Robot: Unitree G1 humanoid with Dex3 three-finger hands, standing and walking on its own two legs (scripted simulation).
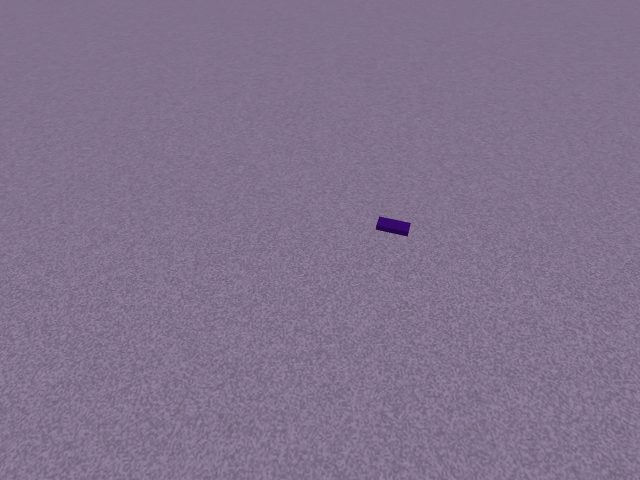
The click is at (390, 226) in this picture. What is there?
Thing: flat box
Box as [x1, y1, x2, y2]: [376, 217, 410, 235]
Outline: 379,217 376,229 407,235 410,223
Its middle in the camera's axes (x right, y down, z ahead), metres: +0.34 -0.05 +1.78
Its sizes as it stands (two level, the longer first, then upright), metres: 0.146 0.061 0.028
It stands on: the floor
